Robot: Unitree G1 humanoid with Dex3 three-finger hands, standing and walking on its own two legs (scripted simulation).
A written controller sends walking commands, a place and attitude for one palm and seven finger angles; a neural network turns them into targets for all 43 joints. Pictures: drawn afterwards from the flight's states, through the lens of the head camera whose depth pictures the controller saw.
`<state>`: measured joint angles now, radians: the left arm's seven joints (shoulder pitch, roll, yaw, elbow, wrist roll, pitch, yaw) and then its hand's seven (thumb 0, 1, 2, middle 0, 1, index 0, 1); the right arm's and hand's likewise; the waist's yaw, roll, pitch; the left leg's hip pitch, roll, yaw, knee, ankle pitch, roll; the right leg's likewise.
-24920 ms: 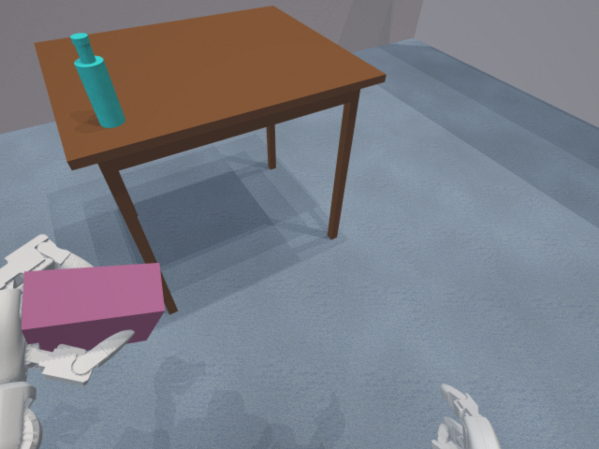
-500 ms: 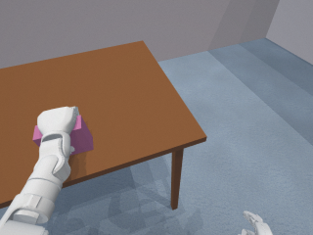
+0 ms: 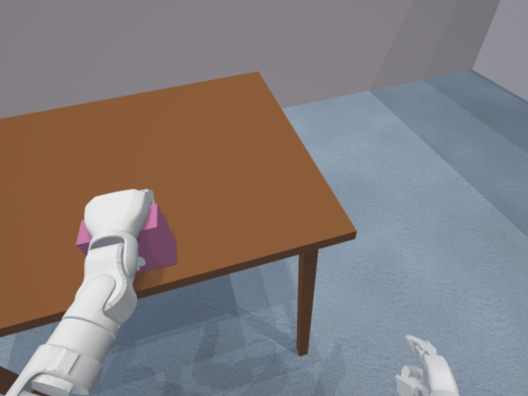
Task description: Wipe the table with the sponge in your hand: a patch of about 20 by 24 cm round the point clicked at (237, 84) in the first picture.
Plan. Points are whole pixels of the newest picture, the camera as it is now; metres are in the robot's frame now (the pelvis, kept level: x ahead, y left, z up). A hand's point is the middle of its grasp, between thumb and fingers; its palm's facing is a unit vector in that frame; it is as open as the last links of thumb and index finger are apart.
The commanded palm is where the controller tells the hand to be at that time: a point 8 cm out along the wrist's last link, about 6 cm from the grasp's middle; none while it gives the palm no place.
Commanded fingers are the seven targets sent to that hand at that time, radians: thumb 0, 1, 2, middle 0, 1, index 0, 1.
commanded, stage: slide across to the third lane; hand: left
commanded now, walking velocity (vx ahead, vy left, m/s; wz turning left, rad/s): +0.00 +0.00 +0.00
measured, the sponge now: (135, 248) +0.32 +0.27 +0.04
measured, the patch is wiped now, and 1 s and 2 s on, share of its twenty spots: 0.85 0.85 0.85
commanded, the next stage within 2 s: wipe forward along the third lane in 0.34 s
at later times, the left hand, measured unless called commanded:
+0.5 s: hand (167, 220) +0.36 +0.22 +0.08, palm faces -0.01 -0.01 -1.00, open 9.2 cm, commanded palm +0.34 +0.22 +0.13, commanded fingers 0.00 0.10 1.30 -1.20 -1.60 -1.20 -1.60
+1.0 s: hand (172, 198) +0.41 +0.23 +0.08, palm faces -0.05 +0.03 -1.00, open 9.2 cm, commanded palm +0.39 +0.23 +0.11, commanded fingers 0.00 0.10 1.30 -1.20 -1.60 -1.20 -1.60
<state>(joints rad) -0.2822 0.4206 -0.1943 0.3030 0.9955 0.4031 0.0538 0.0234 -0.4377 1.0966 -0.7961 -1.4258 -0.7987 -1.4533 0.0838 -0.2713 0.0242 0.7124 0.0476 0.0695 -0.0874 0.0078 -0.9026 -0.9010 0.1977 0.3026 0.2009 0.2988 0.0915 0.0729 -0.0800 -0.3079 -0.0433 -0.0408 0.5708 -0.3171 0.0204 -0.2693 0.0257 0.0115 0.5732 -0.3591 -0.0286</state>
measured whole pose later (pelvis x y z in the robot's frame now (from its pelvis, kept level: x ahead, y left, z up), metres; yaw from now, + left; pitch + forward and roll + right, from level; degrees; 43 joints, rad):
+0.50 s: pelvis -0.01 +0.00 +0.00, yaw -1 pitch +3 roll +1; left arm -0.47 0.32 -0.27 0.51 0.99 0.46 0.11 0.01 -0.45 1.10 -0.82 -1.40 -0.82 -1.43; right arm 0.10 -0.26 0.03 0.76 0.06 0.08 -0.09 0.01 -0.90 -0.90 0.20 0.30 0.20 0.30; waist 0.06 0.07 -0.08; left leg -0.31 -0.04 -0.03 0.54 -0.29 0.01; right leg -0.29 0.03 0.02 0.57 -0.33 -0.03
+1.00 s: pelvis +0.00 -0.01 +0.00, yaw -1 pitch +8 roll +0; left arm -0.68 0.36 -0.18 0.85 1.02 0.35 0.16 0.01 -0.45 1.10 -0.82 -1.40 -0.82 -1.43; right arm 0.18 -0.27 0.00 0.79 0.05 0.10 -0.08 0.01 -0.90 -0.90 0.20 0.30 0.20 0.30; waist 0.01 0.05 -0.11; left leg -0.40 -0.02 -0.03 0.57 -0.30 0.00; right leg -0.37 0.05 0.02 0.58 -0.34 -0.04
